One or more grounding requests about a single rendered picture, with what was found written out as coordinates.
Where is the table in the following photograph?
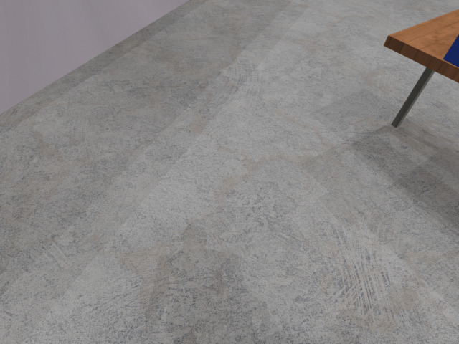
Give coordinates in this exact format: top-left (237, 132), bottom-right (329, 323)
top-left (384, 9), bottom-right (459, 128)

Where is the carton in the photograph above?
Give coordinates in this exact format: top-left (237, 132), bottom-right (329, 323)
top-left (443, 35), bottom-right (459, 67)

